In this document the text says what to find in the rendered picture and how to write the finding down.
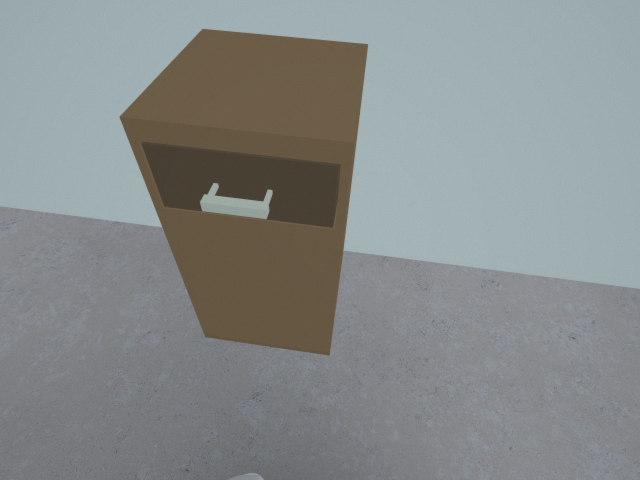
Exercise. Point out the cabinet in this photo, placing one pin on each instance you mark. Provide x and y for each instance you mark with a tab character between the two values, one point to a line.
250	280

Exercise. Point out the drawer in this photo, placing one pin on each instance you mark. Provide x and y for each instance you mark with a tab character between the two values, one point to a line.
304	192

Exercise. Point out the handle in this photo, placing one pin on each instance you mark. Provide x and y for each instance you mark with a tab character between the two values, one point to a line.
235	206

